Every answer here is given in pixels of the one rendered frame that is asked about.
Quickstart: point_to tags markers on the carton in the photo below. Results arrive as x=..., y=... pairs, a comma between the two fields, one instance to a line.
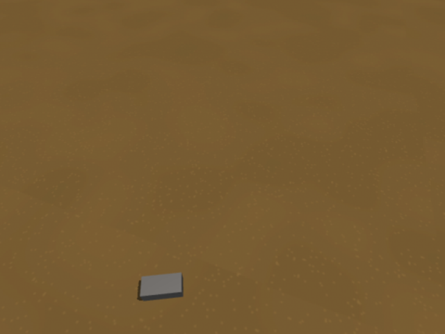
x=164, y=286

